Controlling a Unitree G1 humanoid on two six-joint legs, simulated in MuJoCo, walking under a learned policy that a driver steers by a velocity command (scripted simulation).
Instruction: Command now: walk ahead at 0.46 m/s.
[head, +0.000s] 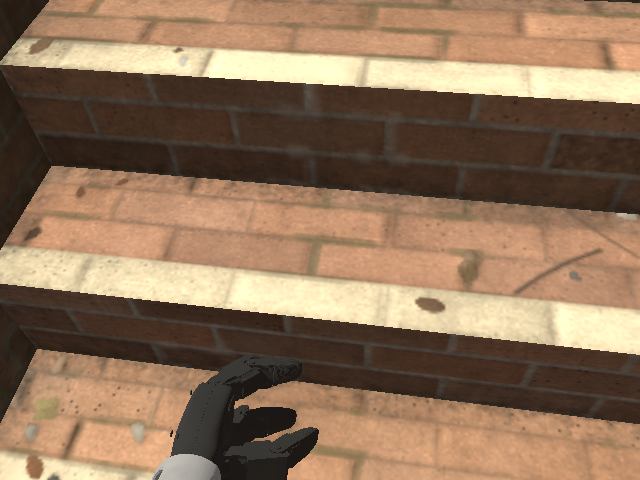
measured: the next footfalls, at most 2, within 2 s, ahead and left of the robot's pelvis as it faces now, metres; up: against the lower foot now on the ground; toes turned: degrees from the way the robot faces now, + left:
left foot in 0.60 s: +0.37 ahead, +0.20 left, +0.40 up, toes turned +8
right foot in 1.12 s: +0.32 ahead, -0.01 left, +0.40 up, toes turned -19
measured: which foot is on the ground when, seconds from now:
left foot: down 0.00-0.00, up 0.02-0.58, down 0.60-1.00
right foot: down 0.00-0.64, up 0.66-1.00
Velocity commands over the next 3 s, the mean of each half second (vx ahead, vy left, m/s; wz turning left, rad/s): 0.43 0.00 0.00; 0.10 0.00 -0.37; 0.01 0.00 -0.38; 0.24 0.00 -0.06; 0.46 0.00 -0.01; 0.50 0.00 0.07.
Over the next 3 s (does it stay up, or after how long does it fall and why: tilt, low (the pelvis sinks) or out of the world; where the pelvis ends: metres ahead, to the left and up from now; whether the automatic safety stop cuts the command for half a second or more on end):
stays up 0.73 -0.13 0.65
